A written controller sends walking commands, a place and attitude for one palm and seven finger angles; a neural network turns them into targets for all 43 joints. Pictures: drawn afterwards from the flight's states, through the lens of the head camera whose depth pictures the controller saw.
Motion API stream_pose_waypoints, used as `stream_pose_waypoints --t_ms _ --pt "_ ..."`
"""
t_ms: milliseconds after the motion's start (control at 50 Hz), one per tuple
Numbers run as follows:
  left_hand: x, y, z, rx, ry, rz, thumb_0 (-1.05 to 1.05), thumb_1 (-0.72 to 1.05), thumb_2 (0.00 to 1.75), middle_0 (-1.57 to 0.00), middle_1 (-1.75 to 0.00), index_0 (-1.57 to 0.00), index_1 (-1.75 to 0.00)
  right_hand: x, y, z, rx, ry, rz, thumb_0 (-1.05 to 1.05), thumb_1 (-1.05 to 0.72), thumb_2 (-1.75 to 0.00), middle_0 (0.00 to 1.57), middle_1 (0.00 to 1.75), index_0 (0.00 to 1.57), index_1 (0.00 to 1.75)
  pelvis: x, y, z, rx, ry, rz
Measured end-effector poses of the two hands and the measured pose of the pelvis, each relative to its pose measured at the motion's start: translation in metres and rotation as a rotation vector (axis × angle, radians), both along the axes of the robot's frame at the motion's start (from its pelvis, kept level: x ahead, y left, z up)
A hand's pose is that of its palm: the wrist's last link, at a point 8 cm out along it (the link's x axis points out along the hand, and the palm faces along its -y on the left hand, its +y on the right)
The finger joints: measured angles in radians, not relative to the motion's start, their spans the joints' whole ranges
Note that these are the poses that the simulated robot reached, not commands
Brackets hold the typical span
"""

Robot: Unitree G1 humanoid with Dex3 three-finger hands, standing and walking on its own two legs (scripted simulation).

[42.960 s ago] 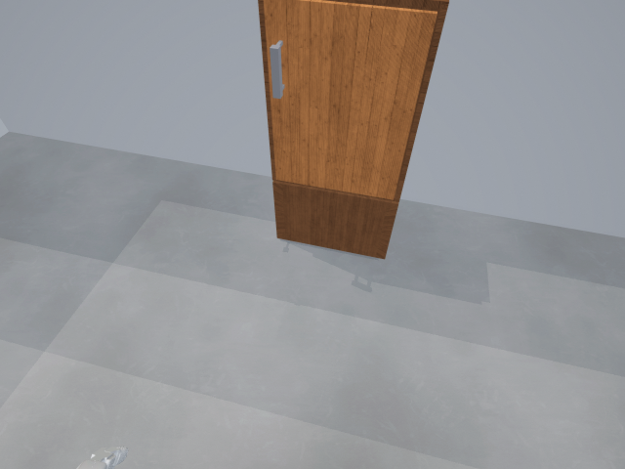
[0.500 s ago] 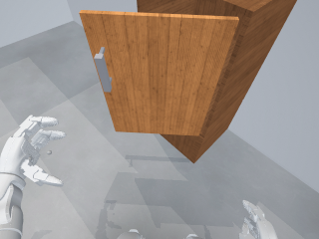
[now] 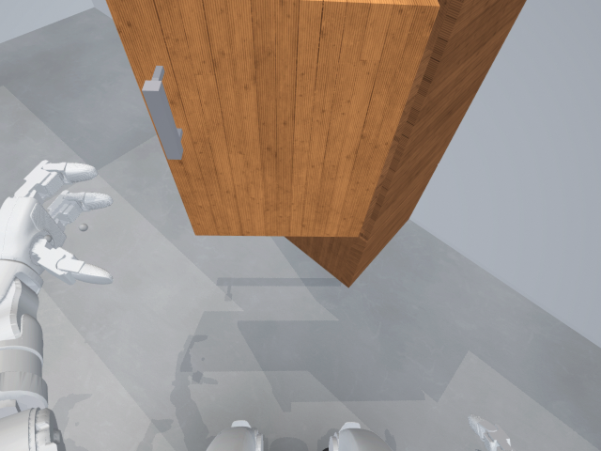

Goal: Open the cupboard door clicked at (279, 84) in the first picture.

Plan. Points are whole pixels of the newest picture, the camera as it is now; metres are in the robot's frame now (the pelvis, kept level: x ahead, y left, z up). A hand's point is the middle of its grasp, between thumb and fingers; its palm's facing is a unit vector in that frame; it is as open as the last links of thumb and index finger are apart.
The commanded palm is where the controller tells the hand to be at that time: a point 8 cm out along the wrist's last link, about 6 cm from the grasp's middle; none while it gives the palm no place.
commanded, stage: move the hooked fingers beside the handle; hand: left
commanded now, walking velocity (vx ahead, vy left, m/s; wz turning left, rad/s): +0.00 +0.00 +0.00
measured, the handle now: (167, 114) +0.60 +0.22 +0.06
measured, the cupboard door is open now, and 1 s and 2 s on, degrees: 42 42 42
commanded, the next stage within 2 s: none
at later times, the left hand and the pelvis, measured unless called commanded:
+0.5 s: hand (94, 182) +0.45 +0.29 +0.06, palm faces +0.02 -1.00 +0.00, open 14.0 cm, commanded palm +0.43 +0.34 +0.06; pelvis +0.00 +0.01 -0.01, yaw -1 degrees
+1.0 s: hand (107, 139) +0.53 +0.30 +0.06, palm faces +0.02 -1.00 -0.01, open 14.0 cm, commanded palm +0.52 +0.33 +0.06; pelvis +0.00 +0.02 -0.02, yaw -2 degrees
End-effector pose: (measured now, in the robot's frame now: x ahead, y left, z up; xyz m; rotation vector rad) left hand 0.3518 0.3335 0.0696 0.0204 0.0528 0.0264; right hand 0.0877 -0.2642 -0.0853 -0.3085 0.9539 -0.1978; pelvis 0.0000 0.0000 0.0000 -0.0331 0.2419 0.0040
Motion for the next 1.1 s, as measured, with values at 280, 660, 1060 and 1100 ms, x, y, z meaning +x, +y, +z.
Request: stream_pose_waypoints --t_ms 280,660,1060,1100 --pt "0.04 0.009 -0.003 -0.008 -0.014 0.012 -0.01 -0.5 0.3 -0.3 -1.2 -0.3 -1.2 -0.027 0.003 -0.007 -0.017 0.131 -0.048 0.01 -0.91 -0.9 0.2 0.3 0.21 0.3 0.002 0.006 -0.004 -0.012 0.042 -0.006" --pt "0.102 0.014 -0.006 -0.016 -0.014 0.007 -0.01 -0.5 0.3 -0.3 -1.2 -0.3 -1.2 -0.07 0.006 -0.015 -0.054 0.308 -0.108 0.01 -0.91 -0.9 0.2 0.3 0.21 0.3 -0.002 0.015 -0.017 -0.033 0.118 -0.011" --pt "0.165 0.014 -0.002 -0.018 -0.011 -0.006 -0.01 -0.5 0.3 -0.3 -1.2 -0.3 -1.2 -0.121 0.019 -0.012 -0.059 0.509 -0.192 0.0 -0.91 -0.9 0.2 0.3 0.21 0.3 0.002 0.021 -0.024 -0.057 0.197 -0.016" --pt "0.171 0.013 -0.003 -0.023 0.001 -0.007 -0.01 -0.5 0.3 -0.3 -1.2 -0.3 -1.2 -0.124 0.02 -0.012 -0.059 0.519 -0.197 0.0 -0.91 -0.9 0.2 0.3 0.21 0.3 0.003 0.021 -0.025 -0.059 0.204 -0.016"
